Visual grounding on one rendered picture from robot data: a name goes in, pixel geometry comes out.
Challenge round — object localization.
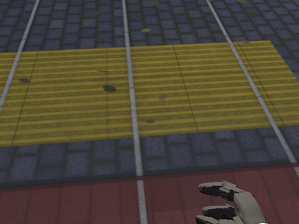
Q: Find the right robot hand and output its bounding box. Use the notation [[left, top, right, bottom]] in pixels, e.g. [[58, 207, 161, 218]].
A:
[[195, 180, 268, 224]]

